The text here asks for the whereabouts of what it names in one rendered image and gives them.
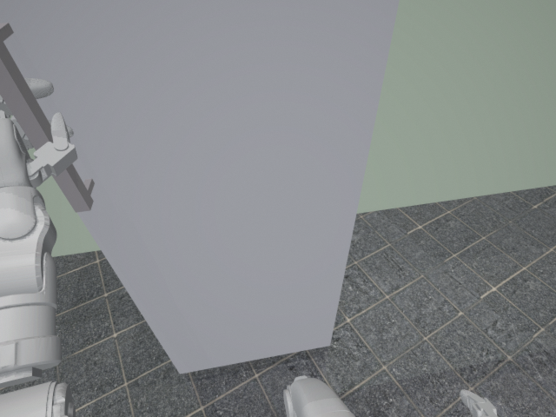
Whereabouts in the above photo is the handle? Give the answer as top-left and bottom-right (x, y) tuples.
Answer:
(0, 23), (95, 212)

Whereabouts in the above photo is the robot right thigh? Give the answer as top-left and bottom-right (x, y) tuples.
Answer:
(283, 378), (355, 417)

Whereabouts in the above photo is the robot left hand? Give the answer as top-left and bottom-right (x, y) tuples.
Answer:
(0, 78), (77, 189)

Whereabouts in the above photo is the robot left upper arm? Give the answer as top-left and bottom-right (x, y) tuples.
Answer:
(0, 381), (76, 417)

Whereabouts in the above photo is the fridge door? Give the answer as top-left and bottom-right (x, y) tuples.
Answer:
(0, 0), (400, 374)

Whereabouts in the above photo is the robot left forearm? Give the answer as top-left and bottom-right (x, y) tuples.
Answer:
(0, 186), (62, 388)

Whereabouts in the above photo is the robot right hand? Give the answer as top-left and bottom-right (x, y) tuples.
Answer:
(460, 389), (498, 417)

